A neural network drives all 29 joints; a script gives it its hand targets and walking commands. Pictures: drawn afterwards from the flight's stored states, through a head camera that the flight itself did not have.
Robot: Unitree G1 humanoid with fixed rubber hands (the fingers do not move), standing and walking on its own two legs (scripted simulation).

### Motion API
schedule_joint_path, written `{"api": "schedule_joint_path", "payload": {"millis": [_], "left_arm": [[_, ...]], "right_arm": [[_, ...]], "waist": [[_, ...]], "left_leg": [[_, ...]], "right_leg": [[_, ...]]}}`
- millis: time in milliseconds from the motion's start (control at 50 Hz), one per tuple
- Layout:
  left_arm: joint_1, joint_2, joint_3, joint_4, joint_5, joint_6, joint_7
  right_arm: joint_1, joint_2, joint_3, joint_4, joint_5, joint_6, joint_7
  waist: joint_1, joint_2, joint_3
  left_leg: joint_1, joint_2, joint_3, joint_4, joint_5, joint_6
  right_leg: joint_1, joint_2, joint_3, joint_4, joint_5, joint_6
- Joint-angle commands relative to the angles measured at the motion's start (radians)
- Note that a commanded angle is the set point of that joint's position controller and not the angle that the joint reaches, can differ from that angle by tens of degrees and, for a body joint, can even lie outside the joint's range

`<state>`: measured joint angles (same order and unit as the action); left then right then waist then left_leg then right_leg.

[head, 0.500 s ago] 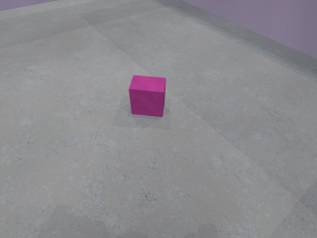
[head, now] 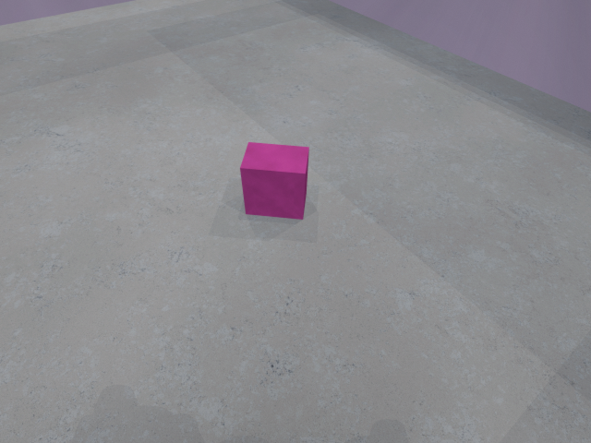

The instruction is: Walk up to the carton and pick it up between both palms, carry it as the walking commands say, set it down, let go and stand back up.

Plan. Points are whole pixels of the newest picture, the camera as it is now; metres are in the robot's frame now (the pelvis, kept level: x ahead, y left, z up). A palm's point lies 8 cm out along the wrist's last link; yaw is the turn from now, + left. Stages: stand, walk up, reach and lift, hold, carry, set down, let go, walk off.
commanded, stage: walk up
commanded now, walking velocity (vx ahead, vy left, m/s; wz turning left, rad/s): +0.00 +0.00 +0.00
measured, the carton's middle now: (276, 181) +1.29 +0.06 -0.63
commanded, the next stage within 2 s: none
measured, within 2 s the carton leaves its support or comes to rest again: neither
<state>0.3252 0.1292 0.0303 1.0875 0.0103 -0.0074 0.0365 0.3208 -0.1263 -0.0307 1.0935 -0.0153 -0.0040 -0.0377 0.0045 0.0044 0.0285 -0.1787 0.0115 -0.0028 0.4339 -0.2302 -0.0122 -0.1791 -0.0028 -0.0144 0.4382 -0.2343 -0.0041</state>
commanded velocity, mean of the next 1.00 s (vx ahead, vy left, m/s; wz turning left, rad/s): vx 0.43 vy -0.05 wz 0.00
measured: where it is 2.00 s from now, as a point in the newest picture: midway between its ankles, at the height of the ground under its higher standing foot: (282, 294)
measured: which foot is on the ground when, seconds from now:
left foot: down 0.00-0.30, up 0.32-0.52, down 0.54-0.96, up 0.98-1.00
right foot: down 0.00-0.54, up 0.56-0.96, down 0.98-1.00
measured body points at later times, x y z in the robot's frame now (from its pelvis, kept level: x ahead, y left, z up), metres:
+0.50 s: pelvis +0.04 +0.03 +0.01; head +0.04 +0.04 +0.46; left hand -0.03 +0.26 -0.15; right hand +0.15 -0.21 -0.12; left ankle +0.05 +0.17 -0.72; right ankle +0.00 -0.12 -0.74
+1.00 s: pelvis +0.28 -0.01 -0.03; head +0.33 +0.00 +0.42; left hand +0.43 +0.22 -0.16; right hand +0.13 -0.22 -0.15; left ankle +0.07 +0.16 -0.72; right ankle +0.38 -0.11 -0.75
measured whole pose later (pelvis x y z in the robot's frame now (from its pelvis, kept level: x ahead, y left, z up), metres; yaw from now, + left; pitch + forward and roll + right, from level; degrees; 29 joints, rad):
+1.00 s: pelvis +0.28 -0.01 -0.03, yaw +1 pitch +2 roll +0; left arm 0.06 0.17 0.07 0.92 0.04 -0.06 -0.04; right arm 0.57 -0.15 -0.05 1.12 -0.02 -0.09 -0.01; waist -0.07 0.00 0.06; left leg 0.00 0.15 0.08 0.62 -0.50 -0.07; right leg -0.48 -0.05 -0.17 0.59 -0.15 -0.05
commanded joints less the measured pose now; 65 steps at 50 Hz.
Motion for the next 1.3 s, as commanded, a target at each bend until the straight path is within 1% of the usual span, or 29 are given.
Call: {"api": "schedule_joint_path", "payload": {"millis": [0, 120, 140, 160, 180, 220, 260, 280, 320, 400, 460, 480, 500, 520, 540, 600, 660, 820, 860, 900, 920, 940, 960, 980, 1000, 1040, 1100, 1160, 1280], "left_arm": [[0.061, 0.060, 0.005, 0.003, -0.001, -0.005, 0.002], [0.074, 0.072, 0.005, 0.022, 0.002, -0.005, 0.003], [0.056, 0.135, 0.041, 0.000, -0.024, 0.008, 0.004], [0.099, 0.122, 0.038, -0.024, 0.005, -0.003, -0.019], [-0.005, 0.109, 0.033, -0.078, 0.012, 0.003, -0.029], [0.070, 0.073, 0.023, -0.062, 0.017, -0.018, -0.033], [0.267, 0.171, 0.067, 0.004, 0.030, -0.047, -0.014], [0.272, 0.213, 0.080, 0.006, 0.036, -0.050, -0.007], [0.165, 0.183, 0.073, -0.025, 0.029, -0.051, -0.010], [0.011, 0.164, 0.064, -0.051, 0.007, -0.063, -0.020], [0.048, 0.170, 0.078, -0.016, 0.015, -0.055, -0.028], [0.043, 0.145, 0.075, -0.019, 0.019, -0.056, -0.032], [0.008, 0.097, 0.065, -0.064, 0.027, -0.061, -0.042], [-0.041, 0.074, 0.055, -0.090, 0.044, -0.058, -0.049], [-0.084, 0.065, 0.054, -0.126, 0.047, -0.061, -0.061], [-0.070, 0.083, 0.054, -0.125, 0.019, -0.058, -0.088], [-0.029, 0.062, 0.053, -0.121, 0.029, -0.032, -0.096], [-0.286, 0.062, 0.035, -0.225, 0.013, -0.025, -0.108], [-0.232, 0.092, 0.046, -0.205, 0.020, -0.022, -0.093], [0.002, 0.156, 0.074, -0.117, 0.021, -0.041, -0.076], [0.172, 0.231, 0.095, -0.065, 0.032, -0.059, -0.059], [0.296, 0.351, 0.115, -0.061, 0.046, -0.078, -0.056], [0.239, 0.379, 0.120, -0.077, 0.044, -0.081, -0.048], [0.122, 0.297, 0.095, -0.079, 0.015, -0.082, -0.046], [0.036, 0.227, 0.072, -0.084, 0.018, -0.089, -0.053], [-0.013, 0.131, 0.048, -0.105, 0.018, -0.097, -0.059], [0.067, 0.101, 0.033, -0.064, 0.020, -0.109, -0.051], [0.123, 0.134, 0.032, -0.048, 0.020, -0.111, -0.031], [0.242, 0.132, 0.022, -0.032, 0.003, -0.102, -0.013]], "right_arm": [[0.072, -0.057, -0.009, 0.008, 0.002, -0.004, -0.002], [0.077, -0.054, -0.006, 0.021, 0.000, -0.006, -0.004], [0.002, -0.138, -0.037, -0.060, -0.025, -0.019, -0.016], [0.100, -0.141, -0.043, -0.028, -0.014, -0.015, 0.017], [-0.052, -0.102, -0.031, -0.094, 0.002, -0.005, 0.024], [-0.107, -0.072, -0.034, -0.125, -0.008, -0.017, 0.032], [-0.155, -0.040, -0.041, -0.169, -0.013, -0.039, 0.039], [-0.153, -0.064, -0.044, -0.185, -0.024, -0.046, 0.043], [-0.122, -0.094, -0.056, -0.177, -0.026, -0.052, 0.062], [-0.033, -0.042, -0.042, -0.143, -0.008, -0.058, 0.081], [0.068, -0.078, -0.049, -0.104, -0.013, -0.062, 0.063], [0.192, -0.142, -0.066, -0.067, -0.023, -0.071, 0.050], [0.330, -0.258, -0.094, -0.037, -0.040, -0.085, 0.036], [0.300, -0.273, -0.084, -0.038, -0.038, -0.079, 0.023], [0.217, -0.225, -0.063, -0.066, -0.036, -0.082, 0.020], [0.105, -0.177, -0.053, -0.086, -0.024, -0.100, 0.026], [0.152, -0.137, -0.038, -0.060, -0.022, -0.108, 0.024], [0.261, -0.174, -0.044, -0.020, -0.010, -0.109, 0.017], [0.267, -0.215, -0.059, -0.011, -0.008, -0.105, 0.014], [0.251, -0.200, -0.061, -0.009, -0.011, -0.099, 0.016], [0.251, -0.149, -0.044, -0.032, -0.004, -0.098, 0.027], [0.297, -0.072, -0.027, -0.060, 0.007, -0.093, 0.035], [0.262, -0.072, -0.040, -0.048, 0.004, -0.083, 0.033], [0.144, -0.068, -0.042, -0.084, 0.007, -0.078, 0.038], [0.115, -0.057, -0.048, -0.094, -0.008, -0.082, 0.044], [0.124, -0.031, -0.042, -0.069, -0.017, -0.067, 0.051], [0.116, -0.042, -0.049, -0.085, -0.018, -0.038, 0.055], [0.029, -0.064, -0.058, -0.116, -0.014, -0.009, 0.064], [-0.214, -0.078, -0.042, -0.187, -0.019, -0.009, 0.096]], "waist": [[-0.002, -0.015, 0.064], [-0.002, -0.008, 0.046], [0.002, -0.040, 0.101], [0.012, 0.079, -0.109], [0.021, 0.052, 0.110], [0.062, 0.025, 0.114], [0.124, -0.197, 0.076], [0.119, -0.209, 0.057], [0.061, -0.148, 0.052], [-0.023, -0.138, 0.060], [-0.074, -0.076, 0.028], [-0.136, 0.058, -0.012], [-0.187, 0.274, -0.047], [-0.152, 0.198, 0.038], [-0.095, 0.104, 0.122], [-0.039, 0.110, 0.118], [-0.017, 0.099, 0.097], [-0.057, 0.182, 0.126], [-0.031, 0.201, 0.059], [0.064, 0.154, -0.077], [0.135, 0.015, -0.236], [0.163, -0.271, -0.400], [0.127, -0.187, -0.327], [0.105, -0.070, -0.177], [0.063, -0.037, -0.079], [0.016, -0.077, 0.005], [0.002, -0.117, 0.017], [-0.009, -0.078, 0.050], [0.049, -0.159, 0.118]], "left_leg": [[-0.041, 0.060, -0.046, -0.075, 0.059, 0.023], [-0.038, 0.064, -0.048, -0.076, 0.053, 0.024], [-0.046, 0.130, -0.056, 0.012, 0.150, 0.020], [-0.080, 0.077, -0.095, -0.082, -0.638, 0.034], [-0.255, 0.076, -0.107, -0.087, -0.649, 0.015], [-0.349, 0.052, -0.045, -0.009, -0.497, -0.007], [-0.518, -0.001, 0.097, 0.335, -0.194, -0.018], [-0.558, 0.066, 0.034, 0.452, -0.156, -0.007], [-0.462, 0.104, 0.002, 0.468, -0.132, -0.016], [-0.124, 0.027, 0.095, 0.195, -0.135, -0.009], [0.159, -0.033, 0.193, 0.001, -0.086, -0.009], [0.376, 0.084, 0.034, -0.051, -0.159, 0.018], [0.446, 0.411, -0.402, -0.237, -0.407, 0.074], [0.282, 0.535, -0.572, -0.328, -0.523, 0.134], [0.167, 0.507, -0.517, -0.348, -0.486, 0.121], [0.054, 0.358, -0.294, -0.317, -0.257, 0.099], [0.087, 0.267, -0.083, -0.278, 0.052, 0.072], [0.081, 0.272, 0.046, -0.266, 0.357, 0.077], [0.112, 0.293, 0.066, -0.149, 0.628, 0.074], [0.062, 0.240, 0.124, 0.137, 0.690, 0.043], [-0.093, 0.167, 0.153, 0.427, 0.387, 0.020], [-0.349, 0.040, 0.104, 0.759, -0.334, -0.007], [-0.434, 0.049, -0.019, 0.861, -0.293, 0.021], [-0.473, 0.111, -0.033, 0.883, -0.164, 0.036], [-0.467, 0.130, -0.025, 0.869, -0.084, 0.029], [-0.355, 0.141, -0.013, 0.778, -0.012, 0.040], [-0.344, 0.132, 0.010, 0.703, 0.023, 0.026], [-0.439, 0.131, 0.011, 0.660, 0.100, -0.005], [-0.521, 0.119, 0.083, 0.433, 0.252, -0.041]], "right_leg": [[-0.042, -0.077, 0.066, -0.092, 0.035, -0.020], [-0.041, -0.077, 0.068, -0.090, 0.037, -0.022], [-0.123, -0.056, 0.041, 0.036, 0.105, -0.009], [-0.062, -0.090, 0.064, -0.004, -0.551, -0.028], [-0.165, -0.053, 0.025, 0.004, -0.513, 0.007], [-0.047, -0.072, 0.038, -0.038, -0.419, -0.015], [0.165, -0.319, 0.400, -0.259, -0.529, -0.126], [0.181, -0.415, 0.537, -0.313, -0.556, -0.186], [0.028, -0.394, 0.474, -0.350, -0.565, -0.173], [-0.157, -0.237, 0.147, -0.290, -0.276, -0.089], [-0.248, -0.154, 0.042, -0.073, -0.355, -0.087], [-0.434, -0.093, -0.036, 0.181, -0.309, -0.060], [-0.647, -0.034, -0.067, 0.510, -0.318, -0.026], [-0.700, -0.090, 0.041, 0.663, -0.247, -0.019], [-0.707, -0.115, 0.054, 0.718, -0.143, -0.020], [-0.597, -0.173, 0.050, 0.699, 0.047, -0.006], [-0.573, -0.136, -0.027, 0.663, 0.126, 0.015], [-0.353, -0.071, -0.153, 0.183, 0.146, 0.019], [-0.208, -0.037, -0.174, 0.150, 0.066, -0.003], [0.091, -0.014, -0.178, 0.081, 0.059, -0.039], [0.368, -0.154, -0.028, 0.078, -0.024, -0.083], [0.600, -0.503, 0.478, -0.035, -0.049, -0.142], [0.508, -0.543, 0.604, -0.144, 0.063, -0.160], [0.347, -0.456, 0.428, -0.154, 0.073, -0.160], [0.176, -0.398, 0.324, -0.190, 0.046, -0.138], [0.000, -0.316, 0.189, -0.231, 0.056, -0.100], [-0.015, -0.299, 0.129, -0.257, 0.137, -0.086], [0.024, -0.324, 0.088, -0.247, 0.309, -0.093], [0.101, -0.287, -0.015, -0.267, 0.353, -0.070]]}}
